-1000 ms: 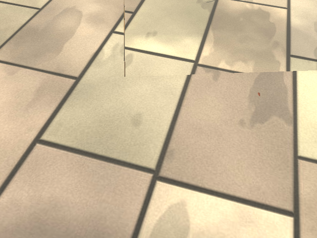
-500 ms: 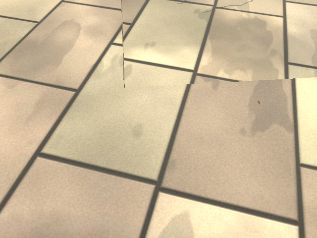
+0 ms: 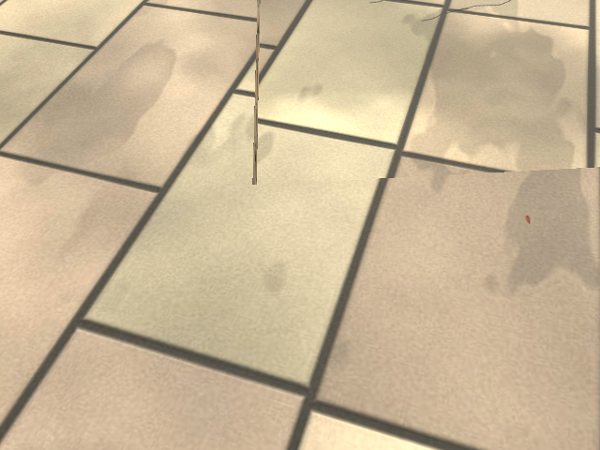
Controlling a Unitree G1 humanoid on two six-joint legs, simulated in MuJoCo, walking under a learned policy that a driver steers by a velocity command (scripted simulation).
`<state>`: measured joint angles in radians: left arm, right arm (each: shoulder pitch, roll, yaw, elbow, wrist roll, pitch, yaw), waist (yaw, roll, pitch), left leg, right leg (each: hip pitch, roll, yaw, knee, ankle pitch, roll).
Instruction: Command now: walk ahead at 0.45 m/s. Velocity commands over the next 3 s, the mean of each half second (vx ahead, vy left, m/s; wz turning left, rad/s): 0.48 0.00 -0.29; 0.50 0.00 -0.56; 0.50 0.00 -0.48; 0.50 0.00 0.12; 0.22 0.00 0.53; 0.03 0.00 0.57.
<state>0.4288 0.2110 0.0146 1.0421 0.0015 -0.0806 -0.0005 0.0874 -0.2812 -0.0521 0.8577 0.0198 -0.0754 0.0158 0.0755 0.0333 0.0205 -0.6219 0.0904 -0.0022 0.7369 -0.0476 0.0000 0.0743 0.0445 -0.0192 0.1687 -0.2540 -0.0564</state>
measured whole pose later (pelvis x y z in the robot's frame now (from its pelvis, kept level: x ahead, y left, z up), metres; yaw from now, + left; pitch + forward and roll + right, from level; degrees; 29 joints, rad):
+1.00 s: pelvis +0.56 -0.09 +0.00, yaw -28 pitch +2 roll +1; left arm 0.33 0.26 0.07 0.76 -0.01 -0.06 0.00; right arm 0.05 -0.30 -0.06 0.78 -0.01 -0.10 0.00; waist 0.05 0.03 0.04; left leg -0.65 0.10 -0.09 0.81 -0.11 -0.05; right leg -0.16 0.10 0.08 0.33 -0.18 -0.10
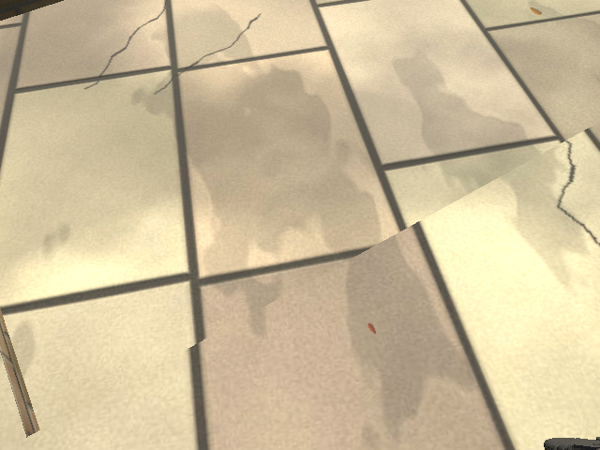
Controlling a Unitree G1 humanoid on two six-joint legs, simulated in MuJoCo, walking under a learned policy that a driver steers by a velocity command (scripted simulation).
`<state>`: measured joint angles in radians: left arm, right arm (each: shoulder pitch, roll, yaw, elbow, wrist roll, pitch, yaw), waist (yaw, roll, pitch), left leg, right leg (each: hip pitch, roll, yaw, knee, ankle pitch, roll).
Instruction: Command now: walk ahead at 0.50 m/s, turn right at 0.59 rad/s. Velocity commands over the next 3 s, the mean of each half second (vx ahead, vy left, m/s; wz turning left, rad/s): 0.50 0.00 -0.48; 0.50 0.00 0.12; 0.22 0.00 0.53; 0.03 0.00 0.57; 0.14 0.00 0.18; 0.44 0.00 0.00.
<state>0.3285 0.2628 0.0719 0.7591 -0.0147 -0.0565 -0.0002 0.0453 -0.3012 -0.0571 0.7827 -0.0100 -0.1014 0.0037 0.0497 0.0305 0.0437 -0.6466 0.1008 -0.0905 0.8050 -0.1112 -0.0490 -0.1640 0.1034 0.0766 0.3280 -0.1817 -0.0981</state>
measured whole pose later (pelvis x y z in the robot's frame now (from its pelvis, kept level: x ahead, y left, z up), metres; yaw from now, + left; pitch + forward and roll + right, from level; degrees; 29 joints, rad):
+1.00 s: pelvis +0.55 -0.09 +0.00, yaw -8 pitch +2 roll -1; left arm 0.45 0.20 0.01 0.84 0.10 -0.11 -0.01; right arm 0.19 -0.24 -0.01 0.83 -0.06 -0.09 0.10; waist 0.04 0.04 0.00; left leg -0.73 0.09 -0.02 0.91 0.00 0.05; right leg -0.04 0.02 -0.18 0.23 -0.23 -0.04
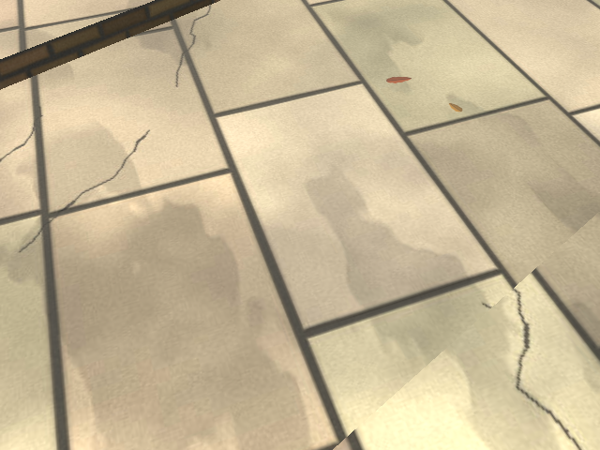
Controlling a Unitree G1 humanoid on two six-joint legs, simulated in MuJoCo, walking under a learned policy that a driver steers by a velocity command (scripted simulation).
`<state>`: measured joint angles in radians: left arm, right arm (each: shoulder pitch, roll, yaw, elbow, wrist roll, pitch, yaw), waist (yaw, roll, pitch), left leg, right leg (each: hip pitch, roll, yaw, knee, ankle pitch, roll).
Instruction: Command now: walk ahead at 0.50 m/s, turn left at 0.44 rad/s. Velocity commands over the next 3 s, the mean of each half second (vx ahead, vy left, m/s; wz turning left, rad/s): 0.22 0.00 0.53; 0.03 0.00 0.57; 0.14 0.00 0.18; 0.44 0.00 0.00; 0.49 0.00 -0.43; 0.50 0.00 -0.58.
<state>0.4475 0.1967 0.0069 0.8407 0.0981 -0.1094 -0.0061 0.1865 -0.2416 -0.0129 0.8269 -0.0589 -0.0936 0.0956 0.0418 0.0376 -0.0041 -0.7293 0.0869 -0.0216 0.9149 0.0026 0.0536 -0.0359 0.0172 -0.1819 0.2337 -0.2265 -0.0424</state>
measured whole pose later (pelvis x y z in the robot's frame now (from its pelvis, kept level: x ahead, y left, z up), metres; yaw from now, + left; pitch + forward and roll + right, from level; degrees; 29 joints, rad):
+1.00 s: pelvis +0.26 -0.01 +0.00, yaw +35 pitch +3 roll +0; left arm 0.21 0.31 0.07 0.60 0.06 -0.08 0.02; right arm 0.23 -0.30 -0.02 0.67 -0.06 -0.04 0.07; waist 0.05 0.02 0.01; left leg -0.43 0.06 0.04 0.82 -0.35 -0.08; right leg -0.16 -0.04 -0.21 0.30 -0.19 -0.04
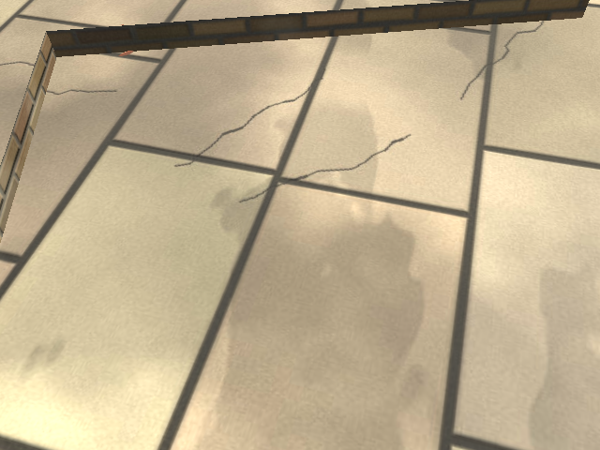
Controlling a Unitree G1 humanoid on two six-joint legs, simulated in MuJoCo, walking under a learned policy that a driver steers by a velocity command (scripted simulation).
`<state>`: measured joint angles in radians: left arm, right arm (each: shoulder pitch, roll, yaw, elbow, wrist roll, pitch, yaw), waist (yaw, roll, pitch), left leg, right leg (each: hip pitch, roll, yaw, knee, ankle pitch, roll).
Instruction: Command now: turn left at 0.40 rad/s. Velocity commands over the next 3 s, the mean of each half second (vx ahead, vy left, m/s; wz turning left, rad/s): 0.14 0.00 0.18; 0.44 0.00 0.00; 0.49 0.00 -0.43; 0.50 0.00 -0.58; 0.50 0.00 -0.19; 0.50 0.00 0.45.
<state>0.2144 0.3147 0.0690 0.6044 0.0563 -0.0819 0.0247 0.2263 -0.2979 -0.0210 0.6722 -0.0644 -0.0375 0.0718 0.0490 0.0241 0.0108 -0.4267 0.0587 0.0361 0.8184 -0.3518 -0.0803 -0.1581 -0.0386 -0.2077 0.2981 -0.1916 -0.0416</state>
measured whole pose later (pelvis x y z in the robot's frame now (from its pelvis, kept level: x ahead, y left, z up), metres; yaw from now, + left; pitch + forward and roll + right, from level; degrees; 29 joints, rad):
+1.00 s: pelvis +0.27 +0.01 -0.06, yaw +2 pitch +2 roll -3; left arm 0.52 0.19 0.00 0.88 -0.05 -0.09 0.04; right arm 0.03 -0.22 0.00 0.65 0.02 -0.08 0.07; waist 0.10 0.05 -0.01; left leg -0.59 0.03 -0.07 0.49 0.39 0.05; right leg -0.12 0.07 -0.06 0.73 -0.65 -0.05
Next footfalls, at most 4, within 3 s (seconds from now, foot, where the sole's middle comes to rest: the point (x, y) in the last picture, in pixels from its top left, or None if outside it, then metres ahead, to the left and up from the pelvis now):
0.12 left None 0.02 0.14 -0.79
0.66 right None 0.15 -0.09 -0.79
1.08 left None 0.50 0.12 -0.91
1.58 right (409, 374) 0.70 -0.19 -0.91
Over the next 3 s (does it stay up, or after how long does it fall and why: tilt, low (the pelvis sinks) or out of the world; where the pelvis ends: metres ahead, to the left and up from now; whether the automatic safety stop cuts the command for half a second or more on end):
stays up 1.23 -0.42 -0.14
